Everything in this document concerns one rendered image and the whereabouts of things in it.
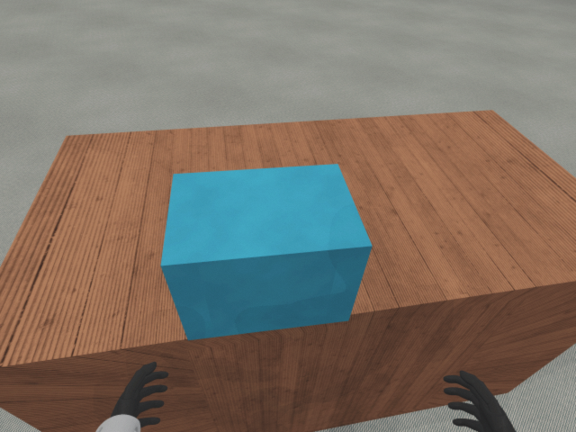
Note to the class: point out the robot left hand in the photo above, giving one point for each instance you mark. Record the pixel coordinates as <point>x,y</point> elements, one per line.
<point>129,402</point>

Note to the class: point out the pedestal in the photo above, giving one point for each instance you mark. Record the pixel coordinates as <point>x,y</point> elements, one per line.
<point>472,268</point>

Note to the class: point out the carton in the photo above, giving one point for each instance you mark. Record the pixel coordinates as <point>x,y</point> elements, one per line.
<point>262,249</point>

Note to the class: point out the robot left forearm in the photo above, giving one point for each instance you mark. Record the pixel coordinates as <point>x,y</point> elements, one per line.
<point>120,423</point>

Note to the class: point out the robot right hand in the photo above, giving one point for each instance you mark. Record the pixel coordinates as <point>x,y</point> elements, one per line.
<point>491,416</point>

